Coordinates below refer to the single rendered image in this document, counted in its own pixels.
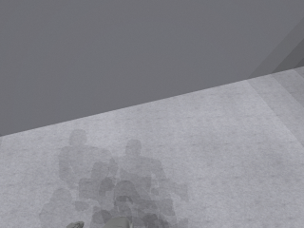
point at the left robot thigh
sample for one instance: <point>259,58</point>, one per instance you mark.
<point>119,222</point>

